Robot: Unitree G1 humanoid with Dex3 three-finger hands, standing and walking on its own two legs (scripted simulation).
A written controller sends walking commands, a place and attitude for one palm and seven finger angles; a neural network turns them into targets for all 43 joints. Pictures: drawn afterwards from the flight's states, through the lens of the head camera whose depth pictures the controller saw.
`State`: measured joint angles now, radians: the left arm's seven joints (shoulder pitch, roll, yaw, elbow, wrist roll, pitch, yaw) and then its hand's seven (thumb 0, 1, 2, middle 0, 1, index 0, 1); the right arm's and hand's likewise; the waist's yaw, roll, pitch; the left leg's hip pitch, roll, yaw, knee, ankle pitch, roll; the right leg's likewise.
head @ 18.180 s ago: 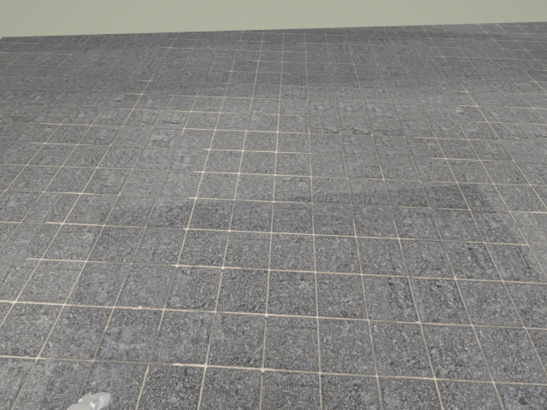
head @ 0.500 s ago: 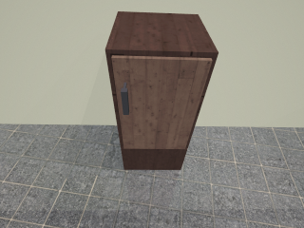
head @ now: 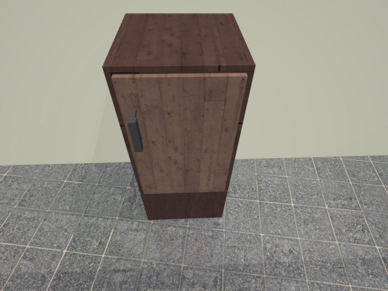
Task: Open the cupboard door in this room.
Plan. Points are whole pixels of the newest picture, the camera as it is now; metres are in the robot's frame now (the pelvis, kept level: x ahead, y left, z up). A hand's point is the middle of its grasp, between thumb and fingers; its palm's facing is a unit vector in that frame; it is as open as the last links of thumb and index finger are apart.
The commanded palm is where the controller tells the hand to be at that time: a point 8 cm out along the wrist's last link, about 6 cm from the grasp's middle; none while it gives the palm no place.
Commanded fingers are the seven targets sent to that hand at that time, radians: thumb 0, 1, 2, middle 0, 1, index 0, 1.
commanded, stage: come to a stop and stand still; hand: left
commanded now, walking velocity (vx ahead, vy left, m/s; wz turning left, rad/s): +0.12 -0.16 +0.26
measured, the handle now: (136, 130) +0.57 +0.20 -0.03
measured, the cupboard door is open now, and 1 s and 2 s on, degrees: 0 0 0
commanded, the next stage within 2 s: look again from close up in 1.12 s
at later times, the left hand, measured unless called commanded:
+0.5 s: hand out of the picture +0.05 +0.15 -0.18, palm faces +0.12 -0.97 -0.21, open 7.3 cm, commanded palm none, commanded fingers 0.00 0.90 0.90 -0.20 -0.30 -0.20 -0.30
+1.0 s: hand out of the picture +0.02 +0.22 -0.17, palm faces +0.07 -0.97 -0.24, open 7.4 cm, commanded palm none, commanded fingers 0.00 0.90 0.90 -0.20 -0.30 -0.20 -0.30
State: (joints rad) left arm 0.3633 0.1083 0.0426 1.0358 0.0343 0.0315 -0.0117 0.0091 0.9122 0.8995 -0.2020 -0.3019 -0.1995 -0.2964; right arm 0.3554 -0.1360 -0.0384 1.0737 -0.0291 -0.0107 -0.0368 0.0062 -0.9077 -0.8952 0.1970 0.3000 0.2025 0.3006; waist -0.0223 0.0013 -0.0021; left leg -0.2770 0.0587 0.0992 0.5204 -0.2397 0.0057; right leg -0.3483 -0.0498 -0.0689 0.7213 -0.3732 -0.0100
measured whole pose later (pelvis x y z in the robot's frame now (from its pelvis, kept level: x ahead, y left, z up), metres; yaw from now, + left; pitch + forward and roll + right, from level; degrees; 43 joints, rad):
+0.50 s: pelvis +0.04 -0.03 +0.00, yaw +3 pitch -1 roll +0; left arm 0.27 0.15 0.03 0.98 0.02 0.01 0.04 0.01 0.92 0.90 -0.20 -0.30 -0.20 -0.30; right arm 0.13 -0.18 -0.04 0.97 -0.01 0.04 -0.02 0.01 -0.92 -0.90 0.19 0.30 0.20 0.30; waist 0.03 0.01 0.09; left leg -0.32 0.03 0.09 0.61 -0.25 0.01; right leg -0.22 -0.03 -0.13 0.57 -0.33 -0.02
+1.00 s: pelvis +0.01 +0.03 +0.00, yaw +4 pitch -1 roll -1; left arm 0.31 0.20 0.00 0.97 0.02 0.01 0.03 0.01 0.91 0.90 -0.20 -0.30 -0.20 -0.30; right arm 0.27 -0.20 0.00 0.97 -0.02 0.02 0.00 0.01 -0.92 -0.90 0.20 0.30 0.20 0.30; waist 0.00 0.02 0.01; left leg -0.29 -0.06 0.09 0.49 -0.18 0.11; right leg -0.25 -0.03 0.02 0.51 -0.28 0.00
